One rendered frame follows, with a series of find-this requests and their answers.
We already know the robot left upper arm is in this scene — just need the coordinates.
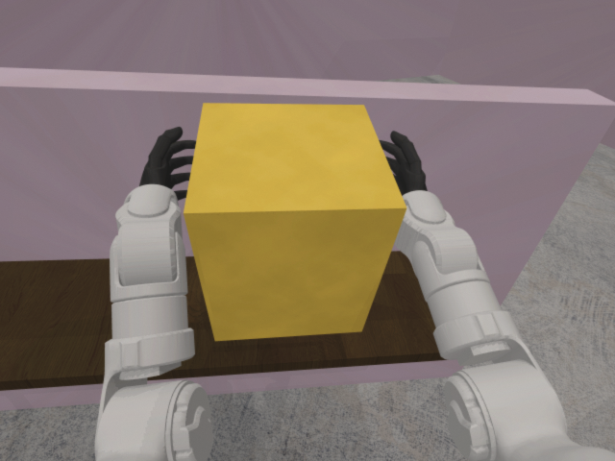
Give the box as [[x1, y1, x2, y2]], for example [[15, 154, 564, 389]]
[[96, 379, 213, 461]]

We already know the robot right hand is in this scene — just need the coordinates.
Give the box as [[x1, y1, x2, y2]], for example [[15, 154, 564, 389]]
[[379, 131, 428, 196]]

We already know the robot right upper arm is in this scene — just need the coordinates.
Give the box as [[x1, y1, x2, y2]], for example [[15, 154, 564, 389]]
[[444, 359, 615, 461]]

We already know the table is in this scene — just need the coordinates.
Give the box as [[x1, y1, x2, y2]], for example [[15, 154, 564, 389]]
[[0, 251, 447, 391]]

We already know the left robot forearm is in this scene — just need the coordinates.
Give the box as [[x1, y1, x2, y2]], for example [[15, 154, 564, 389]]
[[95, 184, 195, 459]]

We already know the robot left hand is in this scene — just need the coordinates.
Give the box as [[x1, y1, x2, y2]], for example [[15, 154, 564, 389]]
[[139, 127, 196, 201]]

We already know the right robot forearm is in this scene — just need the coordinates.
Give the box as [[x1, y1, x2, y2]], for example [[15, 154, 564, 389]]
[[395, 190, 567, 432]]

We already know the carton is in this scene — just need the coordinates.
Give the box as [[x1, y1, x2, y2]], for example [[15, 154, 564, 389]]
[[184, 103, 406, 341]]

